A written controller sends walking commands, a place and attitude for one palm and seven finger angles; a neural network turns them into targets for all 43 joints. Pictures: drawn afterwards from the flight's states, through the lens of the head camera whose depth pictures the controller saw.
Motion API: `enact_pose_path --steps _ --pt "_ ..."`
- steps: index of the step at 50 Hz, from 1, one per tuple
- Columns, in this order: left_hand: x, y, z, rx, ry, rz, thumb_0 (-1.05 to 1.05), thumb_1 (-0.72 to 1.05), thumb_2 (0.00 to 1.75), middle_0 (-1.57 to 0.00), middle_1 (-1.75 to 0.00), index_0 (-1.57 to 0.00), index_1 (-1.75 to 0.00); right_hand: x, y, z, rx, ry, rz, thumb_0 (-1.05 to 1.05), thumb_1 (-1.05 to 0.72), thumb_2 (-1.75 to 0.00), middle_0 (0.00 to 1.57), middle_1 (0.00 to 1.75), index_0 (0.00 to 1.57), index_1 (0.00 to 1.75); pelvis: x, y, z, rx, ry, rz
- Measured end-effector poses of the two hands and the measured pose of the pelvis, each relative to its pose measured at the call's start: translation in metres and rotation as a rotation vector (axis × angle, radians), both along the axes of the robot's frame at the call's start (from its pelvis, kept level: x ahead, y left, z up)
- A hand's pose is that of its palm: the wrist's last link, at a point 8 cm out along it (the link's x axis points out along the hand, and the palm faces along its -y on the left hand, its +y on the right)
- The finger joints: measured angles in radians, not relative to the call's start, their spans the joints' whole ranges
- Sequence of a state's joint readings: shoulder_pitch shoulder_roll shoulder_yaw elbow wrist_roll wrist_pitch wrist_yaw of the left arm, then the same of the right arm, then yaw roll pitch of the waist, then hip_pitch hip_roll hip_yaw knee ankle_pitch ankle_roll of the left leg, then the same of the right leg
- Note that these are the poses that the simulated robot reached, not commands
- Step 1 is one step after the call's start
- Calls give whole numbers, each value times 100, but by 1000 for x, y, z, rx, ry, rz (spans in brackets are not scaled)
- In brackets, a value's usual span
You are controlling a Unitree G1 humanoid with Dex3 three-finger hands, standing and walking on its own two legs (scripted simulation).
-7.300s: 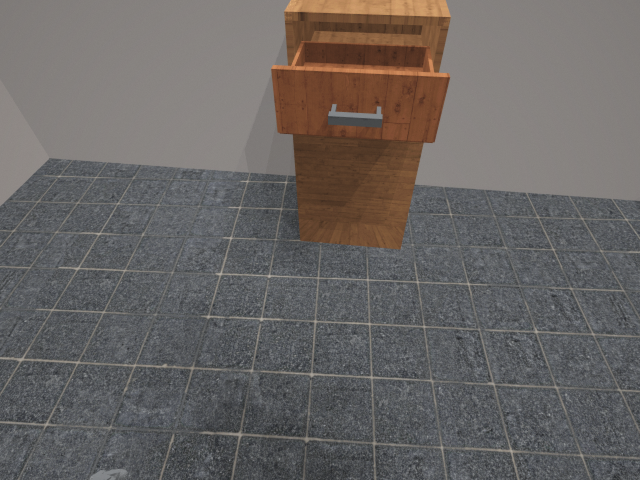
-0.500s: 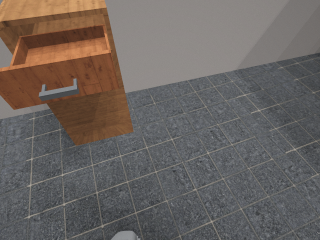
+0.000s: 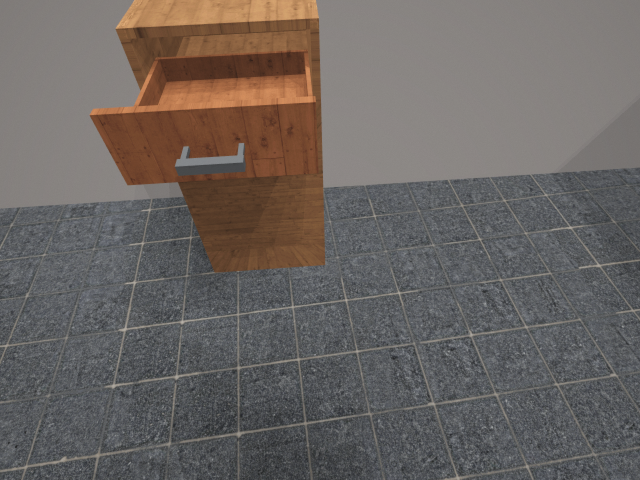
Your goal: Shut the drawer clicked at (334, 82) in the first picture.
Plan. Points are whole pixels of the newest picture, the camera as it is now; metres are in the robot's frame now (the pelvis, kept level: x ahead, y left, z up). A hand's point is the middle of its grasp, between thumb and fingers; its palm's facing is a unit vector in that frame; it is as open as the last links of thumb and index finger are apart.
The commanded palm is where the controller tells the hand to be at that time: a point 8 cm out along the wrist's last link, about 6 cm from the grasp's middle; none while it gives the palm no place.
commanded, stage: take the last steps up to it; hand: left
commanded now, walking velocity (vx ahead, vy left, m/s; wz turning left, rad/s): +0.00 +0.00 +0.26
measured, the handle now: (212, 157) +0.62 +0.24 +0.04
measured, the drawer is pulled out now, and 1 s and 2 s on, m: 0.29 0.29 0.29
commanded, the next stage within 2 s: come to a stop and stand still in 1.36 s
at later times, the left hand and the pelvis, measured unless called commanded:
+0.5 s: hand out of the picture -0.08 +0.18 -0.17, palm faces +0.24 -0.95 -0.17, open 7.3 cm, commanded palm none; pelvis +0.02 +0.02 +0.00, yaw +7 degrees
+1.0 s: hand (224, 390) +0.27 +0.18 -0.16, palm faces +0.08 -0.97 -0.22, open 7.4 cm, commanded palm none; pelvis +0.17 -0.01 -0.02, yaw +5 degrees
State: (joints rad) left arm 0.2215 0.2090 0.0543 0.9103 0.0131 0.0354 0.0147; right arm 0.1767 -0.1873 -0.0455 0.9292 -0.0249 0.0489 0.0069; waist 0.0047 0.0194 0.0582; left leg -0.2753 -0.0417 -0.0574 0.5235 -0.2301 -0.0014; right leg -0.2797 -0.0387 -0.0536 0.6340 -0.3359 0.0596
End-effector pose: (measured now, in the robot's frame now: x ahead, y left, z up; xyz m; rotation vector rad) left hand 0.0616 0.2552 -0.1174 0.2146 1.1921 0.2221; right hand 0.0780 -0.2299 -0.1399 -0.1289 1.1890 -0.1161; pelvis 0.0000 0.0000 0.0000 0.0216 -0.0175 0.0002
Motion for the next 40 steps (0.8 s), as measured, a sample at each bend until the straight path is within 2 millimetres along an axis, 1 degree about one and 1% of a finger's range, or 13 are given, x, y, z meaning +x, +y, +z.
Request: enact_pose_path --steps 3,8,11,14,16,19,24,26,27,29,32,36,40 --pt "-7 -17 3 7 -25 7 0 91 89 -19 -30 -20 -29 -11 -9 -12 21 38 -2 0 -90 -89 20 30 21 30 -4 -9 -2 -3 -9 28" --pt "-31 -36 10 -13 -10 53 0 91 89 -20 -30 -20 -30 -27 -22 -10 20 103 12 0 -90 -89 20 30 20 30 -8 -17 6 8 -19 64" --pt "-46 -40 10 -23 7 87 0 91 89 -20 -30 -20 -30 -35 -27 -5 9 130 29 0 -91 -90 20 30 20 30 -7 -19 10 11 -18 82" --pt "-66 -40 8 -37 34 121 0 92 89 -20 -30 -20 -30 -38 -28 0 -4 154 51 0 -91 -90 20 30 20 30 -5 -18 13 11 -13 100" --pt "-82 -40 5 -52 64 145 0 92 89 -20 -30 -20 -30 -35 -26 4 -14 161 69 0 -91 -90 20 30 20 30 -3 -15 14 10 -8 109" --pt "-109 -38 0 -80 129 188 0 91 89 -20 -30 -20 -30 -22 -16 9 -28 152 100 0 -91 -90 20 30 20 30 1 -7 15 4 -1 118" --pt "-153 -29 -16 -144 269 257 0 91 89 -20 -30 -20 -30 11 15 15 -51 77 142 0 -91 -90 20 30 20 30 13 16 9 -24 1 120" --pt "-163 -24 -26 -170 329 260 0 91 89 -20 -30 -20 -30 20 29 12 -60 38 136 0 -91 -90 20 30 20 30 18 26 2 -35 -2 114" --pt "-163 -22 -27 -178 356 250 0 91 89 -20 -30 -20 -29 21 35 13 -58 27 127 0 -91 -90 20 30 20 30 21 29 2 -31 -7 107" --pt "-153 -16 -27 -188 378 227 0 91 89 -19 -30 -20 -29 19 39 18 -73 18 91 0 -93 -89 20 30 20 30 28 34 5 -30 -13 101" --pt "-118 -5 -25 -189 330 202 1 91 89 -19 -30 -20 -29 5 42 22 -79 68 67 -1 -94 -89 20 30 20 30 41 39 11 -29 -17 104" --pt "-53 7 -21 -168 214 173 1 91 90 -19 -30 -20 -29 -18 47 20 -60 183 42 0 -93 -89 20 30 20 30 61 39 14 -21 -14 105" --pt "21 11 -18 -139 114 126 0 91 90 -19 -30 -20 -29 -36 50 15 -24 292 1 0 -92 -89 20 30 20 30 85 32 12 -10 -10 101"
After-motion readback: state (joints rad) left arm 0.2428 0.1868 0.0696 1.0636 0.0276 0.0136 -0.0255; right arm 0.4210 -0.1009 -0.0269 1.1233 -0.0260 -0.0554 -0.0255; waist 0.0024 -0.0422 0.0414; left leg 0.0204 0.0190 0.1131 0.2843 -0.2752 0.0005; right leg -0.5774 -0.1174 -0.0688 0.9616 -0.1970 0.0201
